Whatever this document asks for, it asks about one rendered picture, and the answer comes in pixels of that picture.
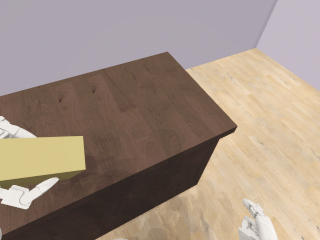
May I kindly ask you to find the robot right hand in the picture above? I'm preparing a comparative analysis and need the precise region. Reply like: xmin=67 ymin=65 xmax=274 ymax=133
xmin=238 ymin=198 xmax=278 ymax=240

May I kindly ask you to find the sponge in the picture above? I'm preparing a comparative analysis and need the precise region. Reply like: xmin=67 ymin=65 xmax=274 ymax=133
xmin=0 ymin=136 xmax=86 ymax=189

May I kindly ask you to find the robot left hand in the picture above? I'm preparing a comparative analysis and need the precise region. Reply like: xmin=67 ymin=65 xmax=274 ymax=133
xmin=0 ymin=116 xmax=59 ymax=210

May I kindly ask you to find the table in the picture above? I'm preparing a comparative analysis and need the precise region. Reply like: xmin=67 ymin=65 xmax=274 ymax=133
xmin=0 ymin=51 xmax=238 ymax=240

